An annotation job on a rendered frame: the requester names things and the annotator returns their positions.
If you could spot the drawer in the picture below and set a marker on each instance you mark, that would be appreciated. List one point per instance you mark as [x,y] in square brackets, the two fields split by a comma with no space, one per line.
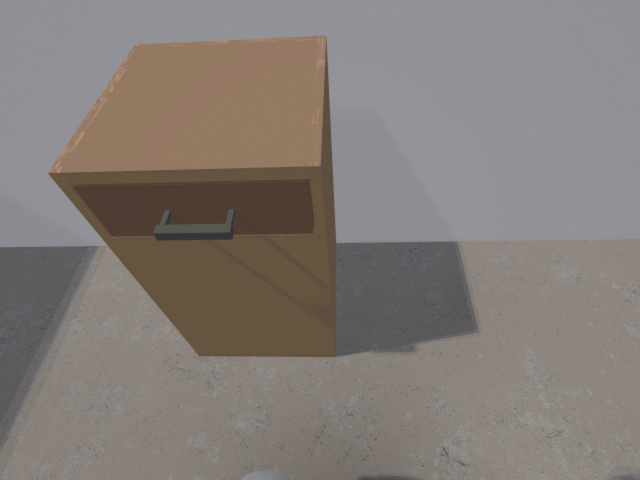
[261,206]

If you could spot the handle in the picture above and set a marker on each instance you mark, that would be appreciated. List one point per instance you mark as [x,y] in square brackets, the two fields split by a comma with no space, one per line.
[194,231]

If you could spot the cabinet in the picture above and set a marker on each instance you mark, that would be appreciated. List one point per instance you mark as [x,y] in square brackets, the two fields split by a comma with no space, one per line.
[226,110]

